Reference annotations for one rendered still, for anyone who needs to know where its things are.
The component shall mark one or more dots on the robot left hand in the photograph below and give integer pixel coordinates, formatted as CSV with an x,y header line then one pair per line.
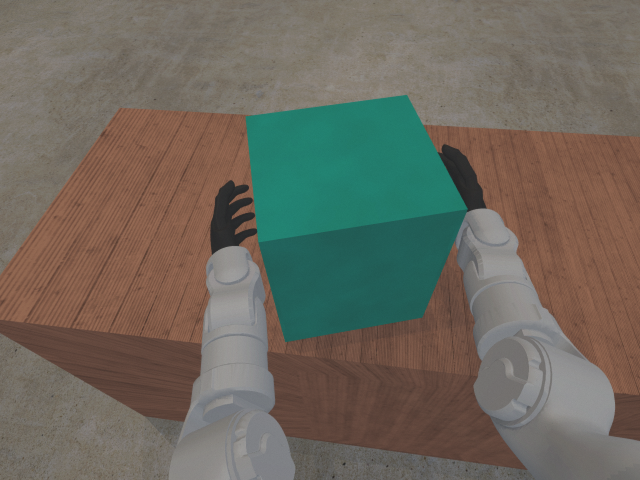
x,y
222,232

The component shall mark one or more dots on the pedestal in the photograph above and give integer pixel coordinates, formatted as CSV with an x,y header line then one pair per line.
x,y
110,285

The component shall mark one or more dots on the robot right hand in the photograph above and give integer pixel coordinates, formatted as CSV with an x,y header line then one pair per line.
x,y
463,176

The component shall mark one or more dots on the robot right forearm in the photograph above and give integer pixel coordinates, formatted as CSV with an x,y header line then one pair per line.
x,y
501,296

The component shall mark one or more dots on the robot left upper arm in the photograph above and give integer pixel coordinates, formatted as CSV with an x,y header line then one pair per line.
x,y
246,445

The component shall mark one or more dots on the carton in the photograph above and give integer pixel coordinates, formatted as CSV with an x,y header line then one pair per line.
x,y
356,214

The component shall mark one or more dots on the robot left forearm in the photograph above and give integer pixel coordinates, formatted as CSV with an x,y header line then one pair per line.
x,y
234,366

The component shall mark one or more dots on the robot right upper arm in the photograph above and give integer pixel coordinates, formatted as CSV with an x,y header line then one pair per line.
x,y
554,410

